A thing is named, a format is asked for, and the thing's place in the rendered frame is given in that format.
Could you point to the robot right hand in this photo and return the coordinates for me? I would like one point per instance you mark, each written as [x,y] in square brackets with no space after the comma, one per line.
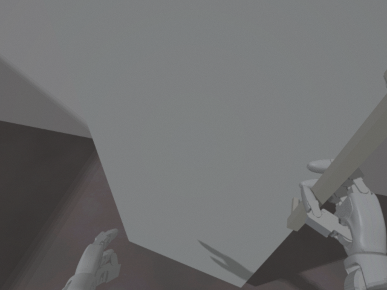
[358,207]

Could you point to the right robot forearm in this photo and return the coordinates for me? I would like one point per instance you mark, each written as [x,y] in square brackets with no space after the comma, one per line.
[366,271]

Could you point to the left robot forearm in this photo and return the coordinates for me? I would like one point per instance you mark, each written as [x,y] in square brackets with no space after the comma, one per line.
[81,281]

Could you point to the fridge door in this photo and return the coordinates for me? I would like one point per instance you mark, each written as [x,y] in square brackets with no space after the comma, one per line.
[205,113]

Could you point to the handle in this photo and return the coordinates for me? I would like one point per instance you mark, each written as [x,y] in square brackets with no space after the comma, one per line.
[367,138]

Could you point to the robot left hand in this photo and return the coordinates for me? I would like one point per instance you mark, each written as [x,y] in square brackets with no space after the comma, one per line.
[93,260]

